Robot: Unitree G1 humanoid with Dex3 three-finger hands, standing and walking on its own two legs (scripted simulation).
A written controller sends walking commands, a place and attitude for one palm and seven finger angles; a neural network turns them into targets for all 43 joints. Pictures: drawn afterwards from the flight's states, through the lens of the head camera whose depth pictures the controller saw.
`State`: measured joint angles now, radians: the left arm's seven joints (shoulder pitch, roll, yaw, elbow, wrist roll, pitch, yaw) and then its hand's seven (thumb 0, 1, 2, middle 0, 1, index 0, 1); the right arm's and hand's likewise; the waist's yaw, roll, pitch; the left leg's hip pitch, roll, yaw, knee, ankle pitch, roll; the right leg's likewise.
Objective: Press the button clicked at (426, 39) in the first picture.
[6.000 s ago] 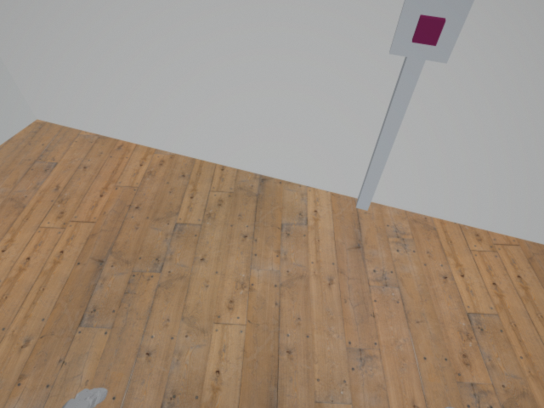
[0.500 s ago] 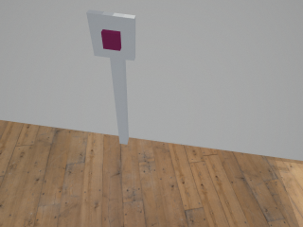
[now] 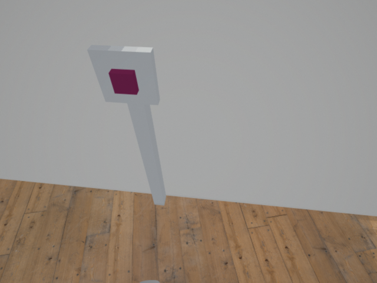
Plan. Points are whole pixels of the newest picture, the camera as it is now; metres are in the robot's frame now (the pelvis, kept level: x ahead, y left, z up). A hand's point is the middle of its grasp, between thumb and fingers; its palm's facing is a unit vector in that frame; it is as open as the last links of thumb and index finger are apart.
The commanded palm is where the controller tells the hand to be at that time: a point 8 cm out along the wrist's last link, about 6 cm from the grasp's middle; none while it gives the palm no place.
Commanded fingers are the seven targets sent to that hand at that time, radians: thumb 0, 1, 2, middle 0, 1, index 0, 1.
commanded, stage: take the last steps up to it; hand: left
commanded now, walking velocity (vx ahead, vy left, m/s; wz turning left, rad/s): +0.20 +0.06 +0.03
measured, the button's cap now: (124, 81) +0.63 +0.22 +0.10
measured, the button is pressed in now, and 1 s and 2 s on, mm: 0 0 0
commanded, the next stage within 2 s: come to a stop and stand still in 0.14 s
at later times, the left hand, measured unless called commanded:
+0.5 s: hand out of the picture +0.12 +0.26 -0.19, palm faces +0.02 -0.99 -0.16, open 7.4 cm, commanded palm none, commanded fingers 0.00 0.90 0.90 -0.20 -0.30 -0.20 -0.30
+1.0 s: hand out of the picture +0.15 +0.18 -0.16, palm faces -0.02 -0.97 -0.25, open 7.3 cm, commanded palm none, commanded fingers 0.00 0.90 0.90 -0.20 -0.30 -0.20 -0.30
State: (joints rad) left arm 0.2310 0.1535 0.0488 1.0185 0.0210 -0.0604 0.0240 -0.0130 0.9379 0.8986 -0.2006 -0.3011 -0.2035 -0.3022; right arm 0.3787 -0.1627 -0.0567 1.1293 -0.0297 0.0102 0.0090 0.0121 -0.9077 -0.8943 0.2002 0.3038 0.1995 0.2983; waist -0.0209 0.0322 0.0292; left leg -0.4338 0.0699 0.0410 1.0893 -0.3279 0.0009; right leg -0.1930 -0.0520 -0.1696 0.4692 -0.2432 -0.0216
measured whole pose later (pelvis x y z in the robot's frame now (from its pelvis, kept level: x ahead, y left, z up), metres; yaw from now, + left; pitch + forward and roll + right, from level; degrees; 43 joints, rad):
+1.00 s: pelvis +0.08 +0.00 +0.00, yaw -2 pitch -1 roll +0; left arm 0.21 0.14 0.03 1.04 0.02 0.02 0.03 0.00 0.93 0.90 -0.20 -0.30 -0.20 -0.30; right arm 0.27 -0.17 -0.06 1.09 -0.02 0.05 -0.01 0.01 -0.91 -0.89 0.20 0.30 0.20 0.30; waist -0.03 0.05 0.02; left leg -0.31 0.05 0.03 0.74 -0.41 -0.03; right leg -0.22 -0.01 -0.09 0.49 -0.25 -0.04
